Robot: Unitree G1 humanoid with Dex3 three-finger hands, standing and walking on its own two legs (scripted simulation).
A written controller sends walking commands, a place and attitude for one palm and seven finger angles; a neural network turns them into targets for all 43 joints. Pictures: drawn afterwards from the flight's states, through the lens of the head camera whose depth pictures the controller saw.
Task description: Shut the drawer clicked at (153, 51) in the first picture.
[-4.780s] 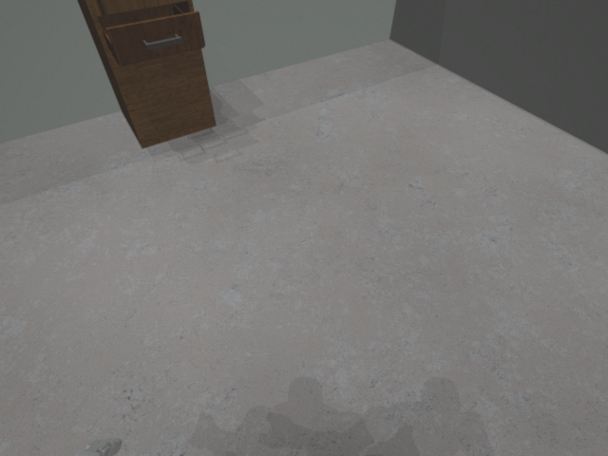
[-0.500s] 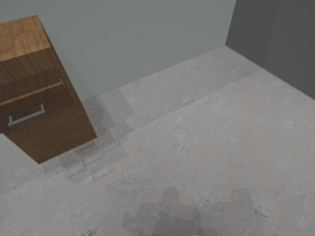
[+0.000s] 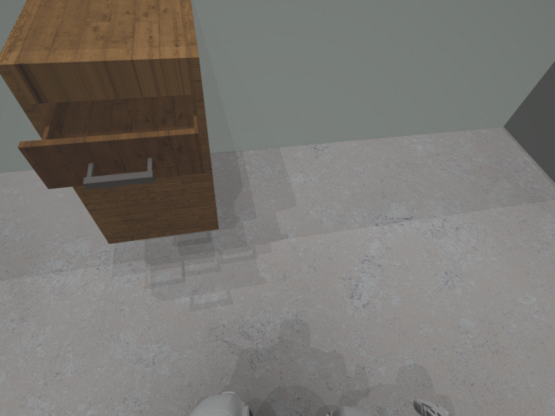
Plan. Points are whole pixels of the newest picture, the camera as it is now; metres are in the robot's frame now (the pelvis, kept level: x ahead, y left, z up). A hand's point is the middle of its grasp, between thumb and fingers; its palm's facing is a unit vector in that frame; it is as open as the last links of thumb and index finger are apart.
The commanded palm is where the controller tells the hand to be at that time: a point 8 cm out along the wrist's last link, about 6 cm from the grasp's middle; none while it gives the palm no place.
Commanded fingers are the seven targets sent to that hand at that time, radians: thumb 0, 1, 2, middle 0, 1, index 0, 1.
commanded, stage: turn to face it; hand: left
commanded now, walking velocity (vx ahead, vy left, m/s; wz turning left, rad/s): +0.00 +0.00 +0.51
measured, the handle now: (120, 172) +0.62 +0.42 -0.16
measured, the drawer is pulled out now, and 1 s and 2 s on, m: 0.15 0.15 0.15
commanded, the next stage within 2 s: take the last steps up to it in 0.52 s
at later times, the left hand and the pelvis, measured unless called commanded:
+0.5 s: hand out of the picture +0.11 +0.17 -0.14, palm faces +0.22 -0.94 -0.27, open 7.4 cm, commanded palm none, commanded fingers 0.00 0.90 0.90 -0.20 -0.30 -0.20 -0.30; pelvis +0.03 -0.04 +0.01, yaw +12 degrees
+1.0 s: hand out of the picture -0.11 +0.16 -0.16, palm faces +0.43 -0.87 -0.23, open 7.4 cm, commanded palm none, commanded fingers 0.00 0.90 0.90 -0.20 -0.30 -0.20 -0.30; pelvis +0.03 +0.01 +0.01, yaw +20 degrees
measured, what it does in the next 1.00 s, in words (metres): steps on the spot, turning left: right foot, then left foot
